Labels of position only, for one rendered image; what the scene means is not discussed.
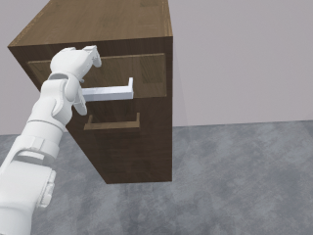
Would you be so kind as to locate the handle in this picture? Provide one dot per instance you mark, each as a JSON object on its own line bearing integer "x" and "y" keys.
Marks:
{"x": 109, "y": 93}
{"x": 112, "y": 127}

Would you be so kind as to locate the left robot upper arm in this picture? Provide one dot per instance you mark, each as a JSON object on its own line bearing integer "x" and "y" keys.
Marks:
{"x": 24, "y": 190}

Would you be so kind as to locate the cabinet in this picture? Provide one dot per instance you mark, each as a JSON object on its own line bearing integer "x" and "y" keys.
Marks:
{"x": 117, "y": 28}

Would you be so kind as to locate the left robot hand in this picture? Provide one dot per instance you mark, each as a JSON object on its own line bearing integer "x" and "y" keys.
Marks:
{"x": 78, "y": 63}

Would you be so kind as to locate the drawer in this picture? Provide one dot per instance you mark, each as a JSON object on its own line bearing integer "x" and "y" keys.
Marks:
{"x": 147, "y": 71}

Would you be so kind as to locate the robot left forearm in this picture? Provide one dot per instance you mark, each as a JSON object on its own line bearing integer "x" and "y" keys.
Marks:
{"x": 39, "y": 142}

